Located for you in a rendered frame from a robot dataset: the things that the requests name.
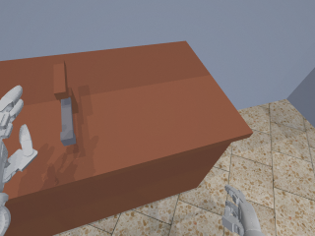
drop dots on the robot right hand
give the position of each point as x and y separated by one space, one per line
241 218

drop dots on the robot left forearm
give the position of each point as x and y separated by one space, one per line
5 215

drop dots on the robot left hand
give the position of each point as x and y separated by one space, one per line
11 105

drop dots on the tap lever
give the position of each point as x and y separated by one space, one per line
67 136

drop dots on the counter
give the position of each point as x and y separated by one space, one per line
150 122

